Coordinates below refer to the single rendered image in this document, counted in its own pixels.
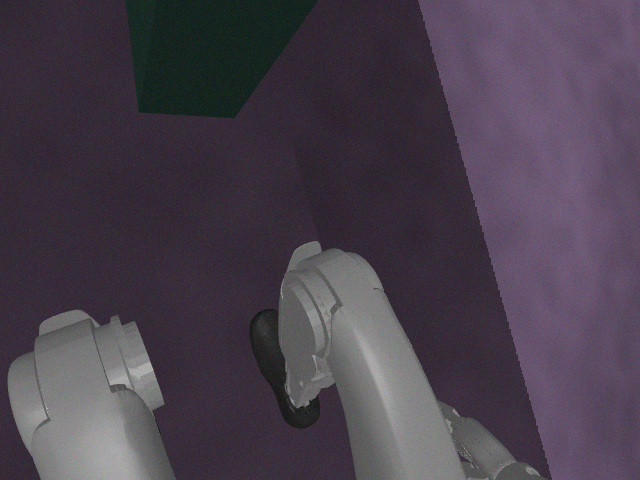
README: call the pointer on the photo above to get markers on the right robot arm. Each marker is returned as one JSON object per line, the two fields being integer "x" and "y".
{"x": 519, "y": 471}

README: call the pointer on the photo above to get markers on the right robot foot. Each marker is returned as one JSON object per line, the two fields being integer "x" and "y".
{"x": 263, "y": 333}

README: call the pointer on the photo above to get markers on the right robot hand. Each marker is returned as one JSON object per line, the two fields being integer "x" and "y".
{"x": 476, "y": 444}

